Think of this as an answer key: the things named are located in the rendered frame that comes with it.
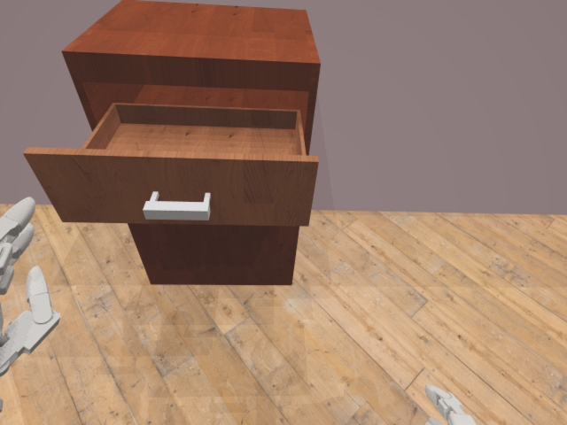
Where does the cabinet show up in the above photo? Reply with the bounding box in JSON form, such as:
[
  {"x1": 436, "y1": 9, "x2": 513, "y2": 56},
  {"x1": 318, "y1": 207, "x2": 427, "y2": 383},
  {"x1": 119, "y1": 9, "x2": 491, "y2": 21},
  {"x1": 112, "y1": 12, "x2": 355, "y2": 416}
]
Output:
[{"x1": 62, "y1": 0, "x2": 321, "y2": 285}]

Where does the robot right hand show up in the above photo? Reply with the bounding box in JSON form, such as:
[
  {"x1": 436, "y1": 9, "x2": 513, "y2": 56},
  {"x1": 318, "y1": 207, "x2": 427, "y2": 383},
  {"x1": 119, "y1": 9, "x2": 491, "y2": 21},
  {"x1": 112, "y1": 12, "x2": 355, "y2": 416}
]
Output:
[{"x1": 424, "y1": 384, "x2": 477, "y2": 425}]

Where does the drawer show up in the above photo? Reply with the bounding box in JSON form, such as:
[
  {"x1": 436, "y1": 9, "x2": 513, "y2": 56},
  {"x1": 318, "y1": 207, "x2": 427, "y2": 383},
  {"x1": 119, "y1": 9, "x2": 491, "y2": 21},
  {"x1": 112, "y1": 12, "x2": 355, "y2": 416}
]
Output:
[{"x1": 23, "y1": 103, "x2": 319, "y2": 227}]

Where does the handle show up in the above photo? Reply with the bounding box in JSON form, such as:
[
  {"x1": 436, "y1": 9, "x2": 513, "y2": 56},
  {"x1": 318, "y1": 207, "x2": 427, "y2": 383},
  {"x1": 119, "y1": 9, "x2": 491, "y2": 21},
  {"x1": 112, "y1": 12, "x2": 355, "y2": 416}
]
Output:
[{"x1": 143, "y1": 191, "x2": 211, "y2": 220}]

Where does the robot left hand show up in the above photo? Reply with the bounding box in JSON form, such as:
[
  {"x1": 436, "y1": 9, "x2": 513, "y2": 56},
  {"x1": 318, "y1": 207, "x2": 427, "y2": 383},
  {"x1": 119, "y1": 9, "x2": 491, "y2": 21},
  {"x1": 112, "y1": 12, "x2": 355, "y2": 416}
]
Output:
[{"x1": 0, "y1": 197, "x2": 60, "y2": 377}]

